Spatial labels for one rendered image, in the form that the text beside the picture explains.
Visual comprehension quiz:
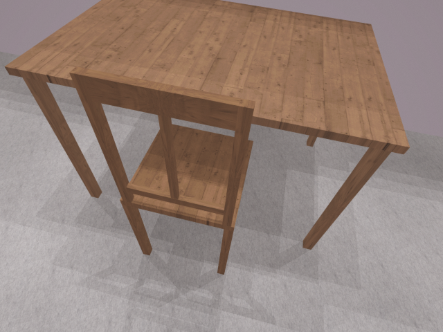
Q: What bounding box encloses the chair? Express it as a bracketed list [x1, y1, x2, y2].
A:
[70, 66, 255, 275]

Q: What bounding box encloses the table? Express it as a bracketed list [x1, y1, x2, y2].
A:
[4, 0, 410, 250]

